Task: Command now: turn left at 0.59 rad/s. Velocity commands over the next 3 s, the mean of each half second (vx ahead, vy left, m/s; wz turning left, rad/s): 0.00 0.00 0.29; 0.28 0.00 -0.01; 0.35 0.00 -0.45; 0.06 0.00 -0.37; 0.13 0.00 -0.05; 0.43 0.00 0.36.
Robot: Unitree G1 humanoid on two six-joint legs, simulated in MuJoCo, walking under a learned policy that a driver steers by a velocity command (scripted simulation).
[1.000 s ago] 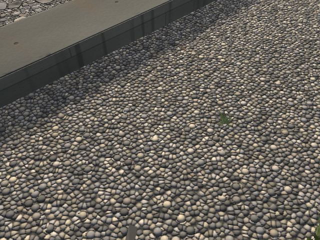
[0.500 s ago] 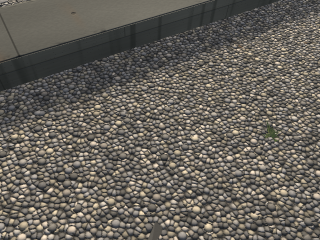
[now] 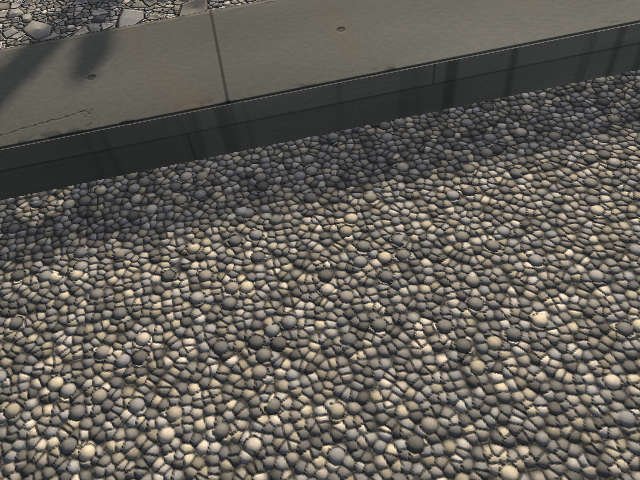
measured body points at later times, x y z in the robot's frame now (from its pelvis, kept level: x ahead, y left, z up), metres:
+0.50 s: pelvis -0.01 +0.03 +0.00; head +0.00 +0.05 +0.45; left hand +0.02 +0.30 -0.14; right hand +0.15 -0.19 -0.10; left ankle -0.02 +0.11 -0.74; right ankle -0.01 -0.11 -0.71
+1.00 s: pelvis +0.10 +0.06 -0.01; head +0.12 +0.08 +0.44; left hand -0.01 +0.31 -0.15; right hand +0.31 -0.16 -0.11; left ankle +0.17 +0.17 -0.74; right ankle -0.02 -0.08 -0.74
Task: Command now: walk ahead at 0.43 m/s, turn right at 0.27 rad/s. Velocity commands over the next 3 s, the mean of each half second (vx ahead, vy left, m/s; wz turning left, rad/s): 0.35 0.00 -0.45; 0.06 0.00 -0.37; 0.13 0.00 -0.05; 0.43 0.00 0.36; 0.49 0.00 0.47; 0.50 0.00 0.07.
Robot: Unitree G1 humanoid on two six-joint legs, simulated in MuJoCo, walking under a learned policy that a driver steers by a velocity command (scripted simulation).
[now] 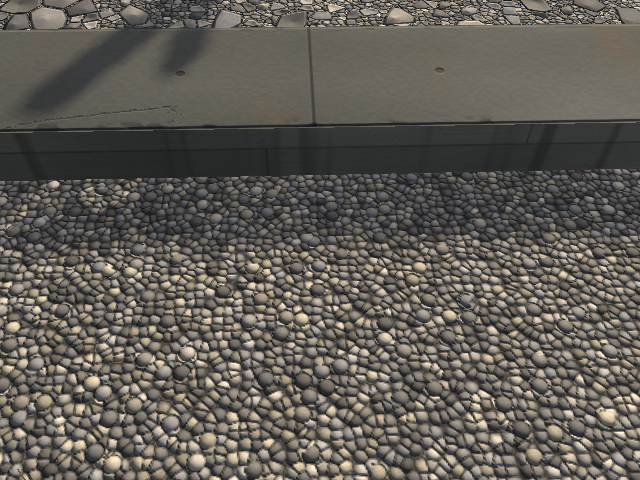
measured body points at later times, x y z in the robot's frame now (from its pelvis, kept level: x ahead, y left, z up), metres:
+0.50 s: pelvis +0.21 -0.02 -0.02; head +0.26 -0.04 +0.43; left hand +0.45 +0.16 -0.12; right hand +0.14 -0.26 -0.16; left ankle +0.09 +0.10 -0.70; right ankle +0.32 -0.10 -0.73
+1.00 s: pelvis +0.29 -0.02 +0.01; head +0.30 -0.03 +0.46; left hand +0.47 +0.18 -0.12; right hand +0.26 -0.30 -0.12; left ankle +0.33 +0.09 -0.71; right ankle +0.32 -0.10 -0.73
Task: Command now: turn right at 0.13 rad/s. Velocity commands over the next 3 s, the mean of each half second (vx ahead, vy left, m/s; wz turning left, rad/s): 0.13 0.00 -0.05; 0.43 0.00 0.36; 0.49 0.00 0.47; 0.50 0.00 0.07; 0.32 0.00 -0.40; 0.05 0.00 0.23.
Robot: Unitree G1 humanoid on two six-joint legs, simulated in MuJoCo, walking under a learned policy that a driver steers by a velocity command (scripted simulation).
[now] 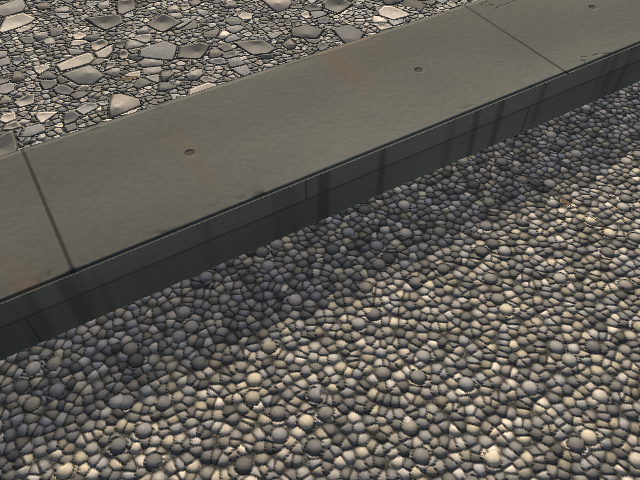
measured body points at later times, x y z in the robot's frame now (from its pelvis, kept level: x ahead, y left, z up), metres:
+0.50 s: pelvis +0.07 +0.00 +0.00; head +0.08 -0.02 +0.45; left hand +0.15 +0.26 -0.13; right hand +0.05 -0.26 -0.15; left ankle -0.01 +0.12 -0.74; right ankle +0.09 -0.09 -0.73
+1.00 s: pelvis +0.30 +0.00 -0.02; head +0.34 +0.00 +0.43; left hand +0.18 +0.21 -0.17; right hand +0.53 -0.18 -0.14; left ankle +0.41 +0.06 -0.73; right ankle +0.11 -0.10 -0.73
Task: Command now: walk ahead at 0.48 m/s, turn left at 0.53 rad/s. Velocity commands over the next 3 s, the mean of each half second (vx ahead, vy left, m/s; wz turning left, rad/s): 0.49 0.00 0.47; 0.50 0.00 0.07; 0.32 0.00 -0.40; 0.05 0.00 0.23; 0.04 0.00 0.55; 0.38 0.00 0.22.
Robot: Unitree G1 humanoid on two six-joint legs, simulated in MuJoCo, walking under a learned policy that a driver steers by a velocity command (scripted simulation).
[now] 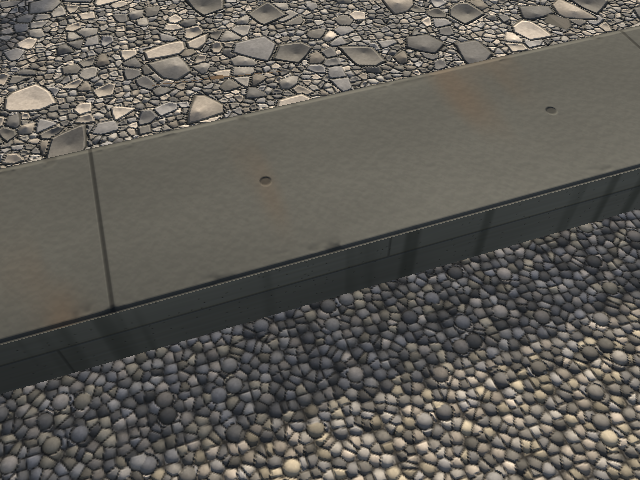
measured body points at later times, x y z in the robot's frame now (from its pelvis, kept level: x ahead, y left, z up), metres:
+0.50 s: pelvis +0.29 +0.00 +0.02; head +0.33 +0.02 +0.46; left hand +0.46 +0.26 -0.09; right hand +0.29 -0.28 -0.11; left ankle +0.12 +0.04 -0.72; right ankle +0.48 -0.08 -0.69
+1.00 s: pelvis +0.54 +0.05 +0.02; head +0.56 +0.06 +0.47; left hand +0.44 +0.27 -0.12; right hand +0.77 -0.11 -0.09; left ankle +0.60 +0.17 -0.70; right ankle +0.48 -0.06 -0.72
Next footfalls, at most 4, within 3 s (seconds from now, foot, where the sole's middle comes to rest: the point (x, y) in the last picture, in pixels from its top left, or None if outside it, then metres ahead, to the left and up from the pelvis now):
0.02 left None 0.16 0.04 -0.75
0.54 right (374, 443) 0.52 -0.05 -0.75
1.04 left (266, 385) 0.64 0.18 -0.75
1.58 right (363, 209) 0.99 -0.03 -0.58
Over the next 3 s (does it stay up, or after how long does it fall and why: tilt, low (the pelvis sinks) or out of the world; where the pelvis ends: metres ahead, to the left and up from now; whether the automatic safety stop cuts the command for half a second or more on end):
stays up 1.12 0.09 0.21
